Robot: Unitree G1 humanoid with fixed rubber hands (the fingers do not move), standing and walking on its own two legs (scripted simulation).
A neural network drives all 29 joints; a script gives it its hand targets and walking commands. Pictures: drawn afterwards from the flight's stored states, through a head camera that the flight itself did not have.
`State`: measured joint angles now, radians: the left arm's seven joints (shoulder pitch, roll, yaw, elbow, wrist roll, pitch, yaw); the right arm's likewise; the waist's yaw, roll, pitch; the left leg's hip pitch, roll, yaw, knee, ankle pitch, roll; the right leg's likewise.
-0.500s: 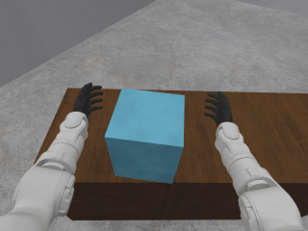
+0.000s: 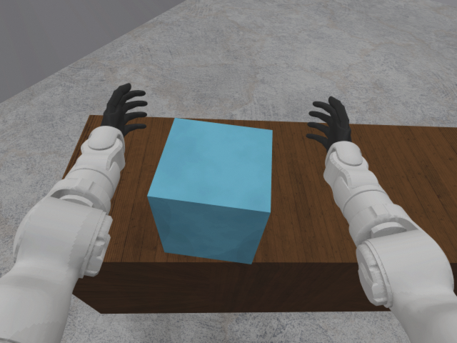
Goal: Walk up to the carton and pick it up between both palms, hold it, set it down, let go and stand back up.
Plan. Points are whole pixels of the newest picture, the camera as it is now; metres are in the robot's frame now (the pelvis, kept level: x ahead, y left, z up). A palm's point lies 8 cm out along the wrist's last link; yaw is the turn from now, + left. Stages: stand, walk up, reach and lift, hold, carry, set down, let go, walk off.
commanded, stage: reach and lift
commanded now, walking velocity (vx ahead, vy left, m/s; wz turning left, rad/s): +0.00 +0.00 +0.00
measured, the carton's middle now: (215, 195) +0.45 +0.01 -0.06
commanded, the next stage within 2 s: none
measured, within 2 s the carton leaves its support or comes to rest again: neither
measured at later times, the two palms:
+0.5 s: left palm (134, 176) +0.46 +0.18 -0.01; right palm (309, 186) +0.43 -0.18 -0.01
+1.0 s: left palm (142, 180) +0.46 +0.17 -0.02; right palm (300, 190) +0.43 -0.17 -0.02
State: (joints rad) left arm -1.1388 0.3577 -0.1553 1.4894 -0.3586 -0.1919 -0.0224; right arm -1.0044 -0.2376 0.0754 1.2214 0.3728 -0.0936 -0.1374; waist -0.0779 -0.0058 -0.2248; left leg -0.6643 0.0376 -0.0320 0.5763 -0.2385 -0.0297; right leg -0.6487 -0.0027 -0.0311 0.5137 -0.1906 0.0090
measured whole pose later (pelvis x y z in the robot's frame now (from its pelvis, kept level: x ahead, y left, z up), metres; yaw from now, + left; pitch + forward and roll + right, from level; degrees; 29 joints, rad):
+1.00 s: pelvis -0.02 +0.01 -0.06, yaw -1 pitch +30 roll -2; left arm -1.12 0.24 -0.09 1.63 -0.29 -0.48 0.02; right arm -1.02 -0.14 -0.05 1.42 0.24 -0.39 -0.12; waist -0.06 0.03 -0.29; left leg -1.12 0.03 -0.04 0.98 -0.39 -0.02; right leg -1.11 -0.01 -0.03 0.92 -0.34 0.02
